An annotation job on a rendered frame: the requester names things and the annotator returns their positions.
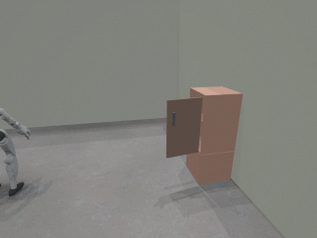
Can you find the robot right forearm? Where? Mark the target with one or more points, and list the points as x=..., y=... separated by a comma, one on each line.
x=6, y=117

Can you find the handle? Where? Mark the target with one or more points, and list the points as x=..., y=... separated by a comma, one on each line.
x=173, y=118

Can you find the cupboard door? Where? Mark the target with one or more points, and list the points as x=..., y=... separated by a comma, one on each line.
x=183, y=138

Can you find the robot right shin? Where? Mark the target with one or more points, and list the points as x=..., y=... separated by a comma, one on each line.
x=12, y=171

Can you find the right robot foot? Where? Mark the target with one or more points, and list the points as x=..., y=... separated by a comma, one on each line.
x=13, y=191

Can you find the robot right hand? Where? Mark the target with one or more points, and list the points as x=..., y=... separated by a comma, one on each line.
x=24, y=131

